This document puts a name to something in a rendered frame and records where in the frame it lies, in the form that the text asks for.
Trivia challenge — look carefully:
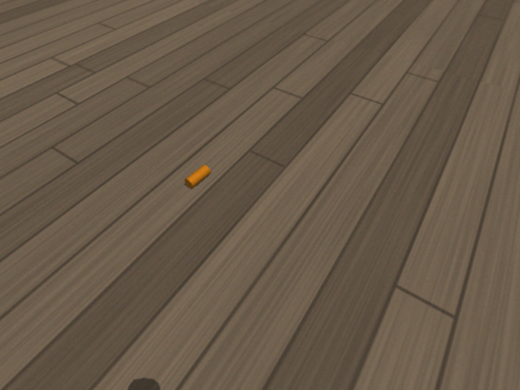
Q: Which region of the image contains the can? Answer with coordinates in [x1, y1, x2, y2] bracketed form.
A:
[184, 165, 210, 189]

